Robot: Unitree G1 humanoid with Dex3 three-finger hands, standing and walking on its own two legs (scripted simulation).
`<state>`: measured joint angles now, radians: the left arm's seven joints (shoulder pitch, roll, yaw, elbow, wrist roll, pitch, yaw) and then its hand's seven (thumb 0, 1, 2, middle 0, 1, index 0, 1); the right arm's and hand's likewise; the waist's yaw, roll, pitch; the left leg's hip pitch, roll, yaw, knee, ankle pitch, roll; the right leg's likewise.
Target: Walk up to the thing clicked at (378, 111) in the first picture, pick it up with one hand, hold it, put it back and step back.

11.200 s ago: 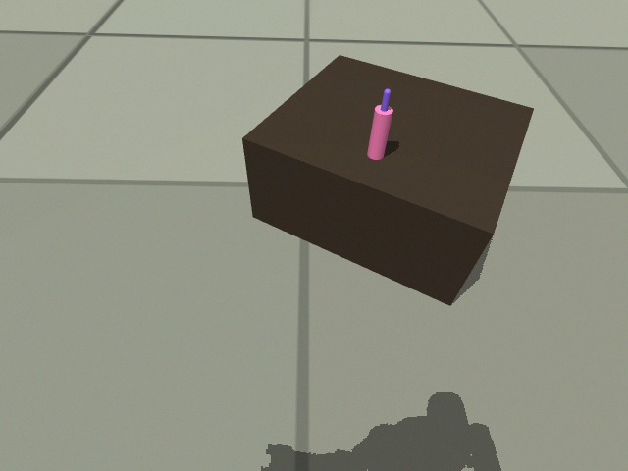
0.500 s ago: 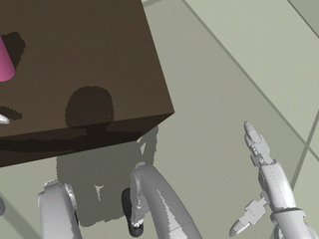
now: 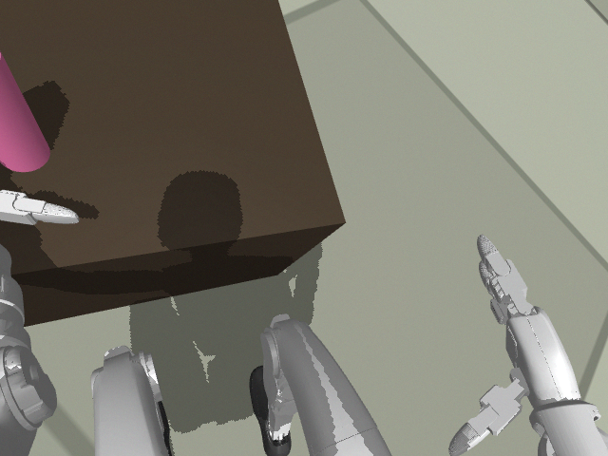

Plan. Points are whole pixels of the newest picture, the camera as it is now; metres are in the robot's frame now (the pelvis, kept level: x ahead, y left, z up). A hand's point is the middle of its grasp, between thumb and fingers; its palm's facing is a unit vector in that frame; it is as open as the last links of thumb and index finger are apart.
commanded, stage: rest palm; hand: left
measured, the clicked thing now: out of the picture +0.56 +0.23 -0.01
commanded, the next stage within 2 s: close in 0.08 s
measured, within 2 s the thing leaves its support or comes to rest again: leaves its support in 1.66 s
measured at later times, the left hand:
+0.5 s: hand (9, 144) +0.53 +0.22 -0.06, palm faces +0.22 -0.98 +0.00, open 15.9 cm
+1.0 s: hand (4, 121) +0.55 +0.23 -0.04, palm faces +0.22 -0.97 +0.01, open 8.6 cm
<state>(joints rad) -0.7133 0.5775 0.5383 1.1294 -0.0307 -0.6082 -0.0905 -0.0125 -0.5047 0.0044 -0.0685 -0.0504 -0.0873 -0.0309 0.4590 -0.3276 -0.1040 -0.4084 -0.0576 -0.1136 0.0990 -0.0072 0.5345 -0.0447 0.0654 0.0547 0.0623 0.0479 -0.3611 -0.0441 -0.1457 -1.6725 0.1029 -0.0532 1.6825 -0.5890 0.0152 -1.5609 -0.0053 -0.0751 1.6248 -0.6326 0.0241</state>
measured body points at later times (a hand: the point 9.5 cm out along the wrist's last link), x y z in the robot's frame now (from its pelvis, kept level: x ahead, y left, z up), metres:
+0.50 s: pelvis +0.00 +0.00 +0.00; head +0.21 +0.09 +0.38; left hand +0.51 +0.28 -0.06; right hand +0.19 -0.24 +0.11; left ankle +0.07 +0.12 -0.52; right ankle +0.06 -0.14 -0.52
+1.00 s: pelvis +0.01 +0.00 +0.00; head +0.22 +0.09 +0.39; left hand +0.53 +0.28 -0.04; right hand +0.19 -0.24 +0.12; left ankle +0.07 +0.12 -0.52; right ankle +0.06 -0.14 -0.52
